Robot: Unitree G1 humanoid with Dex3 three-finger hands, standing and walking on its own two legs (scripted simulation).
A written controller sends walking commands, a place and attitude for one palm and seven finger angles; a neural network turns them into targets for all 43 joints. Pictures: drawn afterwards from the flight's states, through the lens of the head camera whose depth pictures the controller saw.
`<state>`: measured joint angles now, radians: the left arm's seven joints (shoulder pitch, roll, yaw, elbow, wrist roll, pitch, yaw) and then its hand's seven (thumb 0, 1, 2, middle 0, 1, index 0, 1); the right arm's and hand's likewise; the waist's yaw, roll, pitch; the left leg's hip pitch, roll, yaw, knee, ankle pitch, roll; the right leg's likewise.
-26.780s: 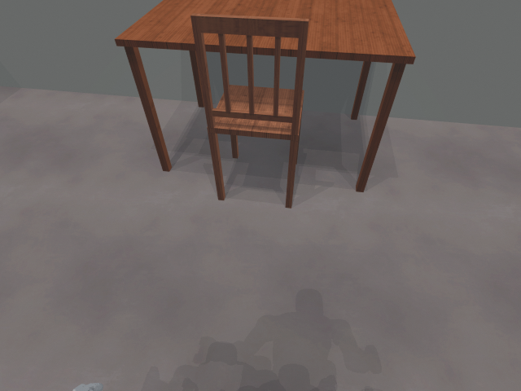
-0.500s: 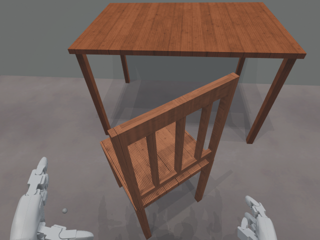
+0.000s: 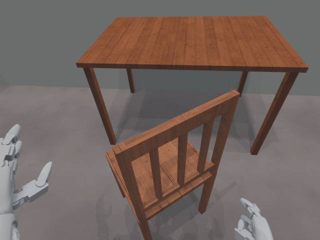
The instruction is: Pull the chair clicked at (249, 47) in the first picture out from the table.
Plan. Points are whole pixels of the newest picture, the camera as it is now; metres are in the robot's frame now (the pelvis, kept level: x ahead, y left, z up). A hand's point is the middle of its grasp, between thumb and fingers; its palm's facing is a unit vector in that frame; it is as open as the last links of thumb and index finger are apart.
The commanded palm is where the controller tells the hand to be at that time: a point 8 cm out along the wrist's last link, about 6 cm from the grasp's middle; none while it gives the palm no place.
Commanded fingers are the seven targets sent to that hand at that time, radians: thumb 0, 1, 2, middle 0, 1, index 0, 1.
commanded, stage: draw the hand back to the body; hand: left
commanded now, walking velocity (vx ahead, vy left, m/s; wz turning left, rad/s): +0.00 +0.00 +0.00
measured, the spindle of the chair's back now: (181, 161) +0.39 -0.01 -0.07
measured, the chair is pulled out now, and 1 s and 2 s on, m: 0.45 0.45 0.45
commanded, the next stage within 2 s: step back with the hand held close in 0.42 s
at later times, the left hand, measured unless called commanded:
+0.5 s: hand (35, 176) +0.18 +0.26 +0.16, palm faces +0.50 -0.77 -0.40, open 7.4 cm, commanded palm +0.13 +0.29 +0.18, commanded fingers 0.00 0.90 0.90 -0.20 -0.30 -0.20 -0.30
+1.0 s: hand (25, 192) +0.15 +0.26 +0.16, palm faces +0.40 -0.77 -0.50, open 7.4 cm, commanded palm +0.09 +0.30 +0.18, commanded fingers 0.00 0.90 0.90 -0.20 -0.30 -0.20 -0.30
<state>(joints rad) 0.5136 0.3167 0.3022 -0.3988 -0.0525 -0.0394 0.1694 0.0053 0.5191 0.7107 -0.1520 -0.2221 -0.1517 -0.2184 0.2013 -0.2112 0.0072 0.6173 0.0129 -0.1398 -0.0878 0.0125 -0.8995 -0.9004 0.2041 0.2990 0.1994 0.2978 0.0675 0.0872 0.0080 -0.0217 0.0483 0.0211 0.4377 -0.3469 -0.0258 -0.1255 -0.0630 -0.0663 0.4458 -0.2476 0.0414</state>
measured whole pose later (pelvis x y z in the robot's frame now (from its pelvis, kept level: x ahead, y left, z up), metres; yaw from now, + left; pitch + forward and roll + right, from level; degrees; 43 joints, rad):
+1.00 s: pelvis -0.06 +0.01 +0.00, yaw -2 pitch +0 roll +0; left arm 0.57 0.38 0.40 -0.49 -0.05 -0.11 0.18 0.02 0.89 0.89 -0.21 -0.30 -0.21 -0.30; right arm 0.18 -0.21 -0.02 0.59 0.01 -0.02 -0.10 0.01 -0.90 -0.90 0.20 0.30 0.20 0.30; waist 0.00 0.03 0.04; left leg -0.21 0.03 0.06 0.50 -0.28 -0.01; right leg -0.31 -0.07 -0.02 0.46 -0.14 0.05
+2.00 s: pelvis -0.12 +0.01 -0.03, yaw +1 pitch -1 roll +0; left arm 0.55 0.40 0.49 -0.54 0.00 -0.21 0.16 0.01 0.89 0.89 -0.21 -0.30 -0.21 -0.30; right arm 0.21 -0.20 -0.03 0.59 0.00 -0.10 -0.08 0.01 -0.90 -0.90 0.20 0.30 0.20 0.30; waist 0.00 0.00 0.04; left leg -0.43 0.02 0.01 0.73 -0.30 0.00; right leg -0.48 -0.03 0.04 0.63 -0.15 0.05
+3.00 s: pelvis -0.20 +0.03 +0.00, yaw -1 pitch -1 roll -1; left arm 0.53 0.39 0.41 -0.44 -0.06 -0.17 0.16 0.02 0.89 0.89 -0.21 -0.30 -0.21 -0.30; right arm 0.25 -0.19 0.02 0.65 0.00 -0.14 -0.09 0.01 -0.90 -0.90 0.20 0.30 0.20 0.30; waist -0.01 -0.03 -0.03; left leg -0.28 -0.02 0.01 0.48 -0.19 0.03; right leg -0.16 0.00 0.05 0.45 -0.27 0.02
